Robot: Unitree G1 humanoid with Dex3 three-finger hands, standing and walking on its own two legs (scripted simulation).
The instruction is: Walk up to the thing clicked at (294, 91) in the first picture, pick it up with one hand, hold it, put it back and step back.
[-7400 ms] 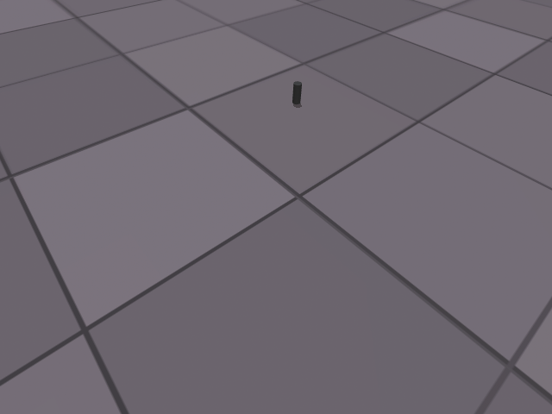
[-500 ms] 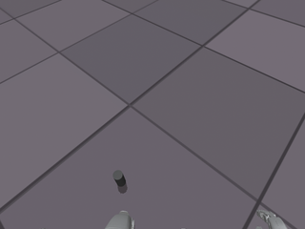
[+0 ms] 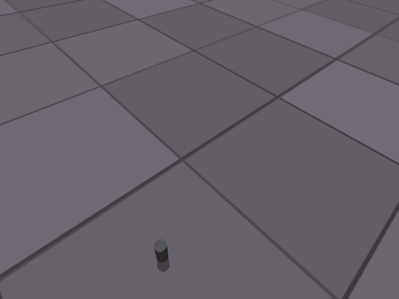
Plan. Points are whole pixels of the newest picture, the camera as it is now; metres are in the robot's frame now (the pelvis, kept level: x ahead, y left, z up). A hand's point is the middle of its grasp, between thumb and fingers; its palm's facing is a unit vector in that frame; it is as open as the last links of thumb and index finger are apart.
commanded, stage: walk up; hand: left
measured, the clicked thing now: (161, 251) +0.47 +0.15 -0.70
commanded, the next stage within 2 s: stand in 1.18 s
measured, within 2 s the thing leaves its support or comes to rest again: neither
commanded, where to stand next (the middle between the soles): +0.11 -0.01 m, yaw -7 degrees
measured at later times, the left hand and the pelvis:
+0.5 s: hand out of the picture +0.12 +0.29 -0.16, palm faces -0.07 -0.92 -0.38, open 7.3 cm; pelvis -0.02 +0.03 -0.01, yaw -3 degrees
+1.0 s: hand out of the picture +0.09 +0.28 -0.16, palm faces -0.12 -0.93 -0.34, open 7.4 cm; pelvis -0.02 +0.03 +0.00, yaw -8 degrees
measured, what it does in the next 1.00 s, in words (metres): steps on the spot: right foot, then left foot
